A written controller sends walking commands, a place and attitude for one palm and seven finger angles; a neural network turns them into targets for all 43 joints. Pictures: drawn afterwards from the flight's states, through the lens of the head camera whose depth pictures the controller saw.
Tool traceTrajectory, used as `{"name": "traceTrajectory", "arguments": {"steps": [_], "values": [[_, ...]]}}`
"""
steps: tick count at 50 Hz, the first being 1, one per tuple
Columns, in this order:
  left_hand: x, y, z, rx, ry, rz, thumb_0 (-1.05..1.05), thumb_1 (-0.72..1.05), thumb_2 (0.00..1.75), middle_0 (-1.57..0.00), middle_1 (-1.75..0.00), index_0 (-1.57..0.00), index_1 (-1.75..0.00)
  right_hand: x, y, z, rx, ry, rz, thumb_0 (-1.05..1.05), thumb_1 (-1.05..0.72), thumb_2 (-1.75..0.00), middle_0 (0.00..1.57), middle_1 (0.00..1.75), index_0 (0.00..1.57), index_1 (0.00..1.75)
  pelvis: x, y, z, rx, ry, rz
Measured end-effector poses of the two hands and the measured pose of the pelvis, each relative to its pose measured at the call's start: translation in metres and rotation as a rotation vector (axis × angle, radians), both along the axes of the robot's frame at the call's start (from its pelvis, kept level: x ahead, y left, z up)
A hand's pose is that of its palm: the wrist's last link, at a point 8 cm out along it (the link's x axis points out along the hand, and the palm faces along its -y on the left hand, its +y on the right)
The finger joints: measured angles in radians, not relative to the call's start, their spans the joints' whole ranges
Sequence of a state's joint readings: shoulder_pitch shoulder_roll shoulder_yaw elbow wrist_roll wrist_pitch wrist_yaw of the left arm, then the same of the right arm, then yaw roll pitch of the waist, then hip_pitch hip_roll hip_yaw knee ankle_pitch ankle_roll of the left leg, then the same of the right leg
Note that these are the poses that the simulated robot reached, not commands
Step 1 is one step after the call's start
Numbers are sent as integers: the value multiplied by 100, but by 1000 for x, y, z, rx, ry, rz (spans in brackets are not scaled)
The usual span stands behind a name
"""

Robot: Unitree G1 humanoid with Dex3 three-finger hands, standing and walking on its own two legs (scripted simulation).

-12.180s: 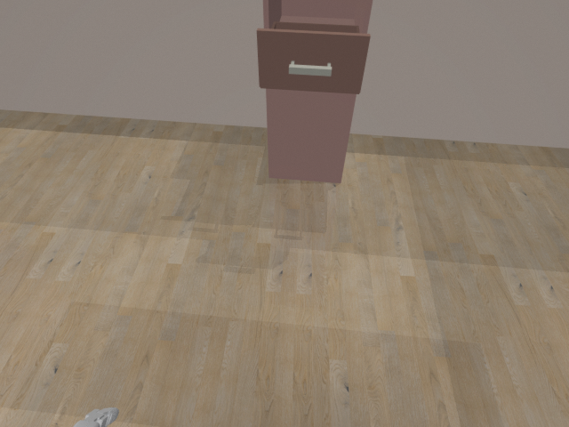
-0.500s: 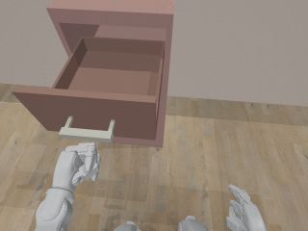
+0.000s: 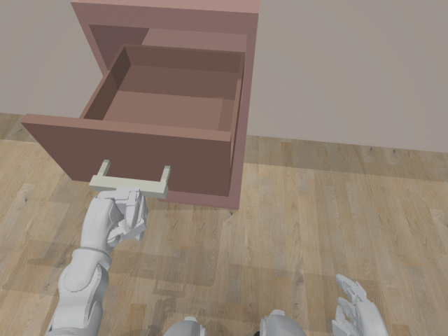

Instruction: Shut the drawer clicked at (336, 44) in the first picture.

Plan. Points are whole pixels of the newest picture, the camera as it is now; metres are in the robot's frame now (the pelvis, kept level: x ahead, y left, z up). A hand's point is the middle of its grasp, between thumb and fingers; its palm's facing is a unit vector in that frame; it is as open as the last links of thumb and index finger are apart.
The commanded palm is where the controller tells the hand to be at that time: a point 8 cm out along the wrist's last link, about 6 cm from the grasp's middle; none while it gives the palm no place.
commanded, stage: push the drawer shut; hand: left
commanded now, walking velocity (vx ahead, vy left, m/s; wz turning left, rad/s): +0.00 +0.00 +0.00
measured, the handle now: (132, 177) +0.37 +0.19 +0.05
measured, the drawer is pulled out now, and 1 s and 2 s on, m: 0.29 0.16 0.03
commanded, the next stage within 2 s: none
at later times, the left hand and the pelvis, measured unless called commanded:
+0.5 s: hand (152, 184) +0.36 +0.15 +0.04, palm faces -0.08 -1.00 -0.04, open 3.1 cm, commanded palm +0.36 +0.20 +0.06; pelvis -0.02 +0.00 +0.00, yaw +0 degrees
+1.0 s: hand (162, 156) +0.43 +0.14 +0.05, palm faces -0.08 -1.00 -0.04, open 3.2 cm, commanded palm +0.42 +0.19 +0.06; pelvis -0.01 +0.00 +0.00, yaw -2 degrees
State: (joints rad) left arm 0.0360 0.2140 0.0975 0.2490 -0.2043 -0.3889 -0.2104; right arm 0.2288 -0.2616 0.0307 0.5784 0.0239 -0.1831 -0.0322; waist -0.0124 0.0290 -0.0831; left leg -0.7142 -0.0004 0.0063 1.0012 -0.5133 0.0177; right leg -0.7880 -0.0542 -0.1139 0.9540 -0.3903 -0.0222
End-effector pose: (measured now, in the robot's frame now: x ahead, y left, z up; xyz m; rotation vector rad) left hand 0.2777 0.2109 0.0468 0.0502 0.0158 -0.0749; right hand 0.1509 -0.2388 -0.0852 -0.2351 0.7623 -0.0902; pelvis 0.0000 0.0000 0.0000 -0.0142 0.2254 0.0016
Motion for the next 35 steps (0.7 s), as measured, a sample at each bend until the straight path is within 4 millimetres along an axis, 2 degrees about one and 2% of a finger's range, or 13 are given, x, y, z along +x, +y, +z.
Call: {"name": "traceTrajectory", "arguments": {"steps": [12,35], "values": [[31,0,0,-1,13,-13,2,77,93,-140,-160,-140,-160,-19,1,-6,-1,40,-21,1,-90,-90,20,30,21,30,-10,2,0,1,3,0],[96,-8,1,-7,9,-4,3,79,94,-140,-160,-140,-160,-80,-11,-17,-25,228,-98,1,-90,-90,20,30,20,30,-14,4,0,6,31,-18]]}}
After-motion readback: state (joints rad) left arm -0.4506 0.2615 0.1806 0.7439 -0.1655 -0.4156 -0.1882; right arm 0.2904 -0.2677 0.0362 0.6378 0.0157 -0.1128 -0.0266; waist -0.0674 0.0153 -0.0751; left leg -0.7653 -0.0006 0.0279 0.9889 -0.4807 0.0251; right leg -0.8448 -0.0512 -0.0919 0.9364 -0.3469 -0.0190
